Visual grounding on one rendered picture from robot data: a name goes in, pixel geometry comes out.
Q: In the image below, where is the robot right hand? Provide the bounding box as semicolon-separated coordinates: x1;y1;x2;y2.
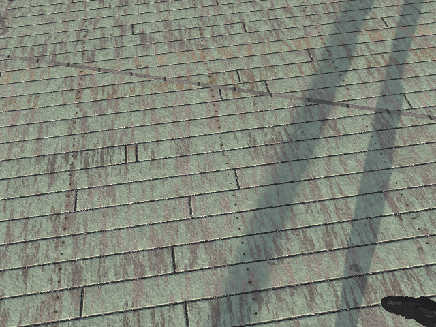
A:
381;296;436;327

